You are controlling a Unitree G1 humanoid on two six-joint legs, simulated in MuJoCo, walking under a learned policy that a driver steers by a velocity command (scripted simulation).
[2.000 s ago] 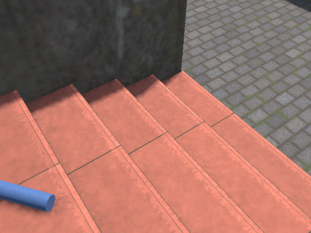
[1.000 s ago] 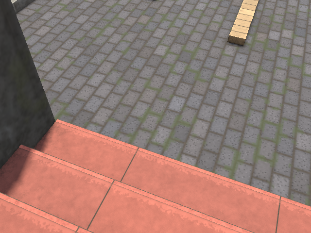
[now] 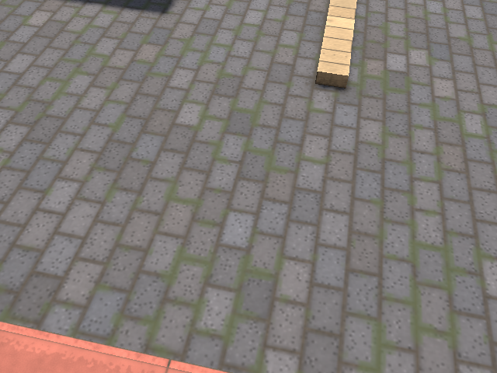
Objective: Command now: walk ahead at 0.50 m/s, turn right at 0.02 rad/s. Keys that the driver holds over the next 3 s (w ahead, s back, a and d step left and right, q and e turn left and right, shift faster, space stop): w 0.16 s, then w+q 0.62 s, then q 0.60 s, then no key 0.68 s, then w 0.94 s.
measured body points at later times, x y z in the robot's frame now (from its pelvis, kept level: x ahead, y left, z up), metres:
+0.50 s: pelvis +0.28 -0.08 -0.13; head +0.29 -0.10 +0.32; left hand +0.35 +0.17 -0.25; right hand +0.26 -0.33 -0.28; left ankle +0.17 +0.04 -0.63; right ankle +0.30 -0.17 -0.85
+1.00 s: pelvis +0.50 +0.00 -0.14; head +0.55 +0.02 +0.31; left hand +0.45 +0.26 -0.28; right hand +0.71 -0.19 -0.27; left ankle +0.49 +0.08 -0.86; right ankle +0.51 -0.14 -0.79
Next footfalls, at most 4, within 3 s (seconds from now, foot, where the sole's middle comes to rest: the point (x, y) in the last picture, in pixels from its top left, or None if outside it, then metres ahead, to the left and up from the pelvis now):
0.36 right None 0.34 -0.17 -0.89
0.82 left None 0.53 0.10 -0.89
1.22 right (241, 314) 0.78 0.03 -1.01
1.72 left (189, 351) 0.65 0.19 -1.02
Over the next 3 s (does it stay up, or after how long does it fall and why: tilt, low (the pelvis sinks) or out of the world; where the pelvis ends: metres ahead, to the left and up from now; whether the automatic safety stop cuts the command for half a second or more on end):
stays up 0.98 0.25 -0.24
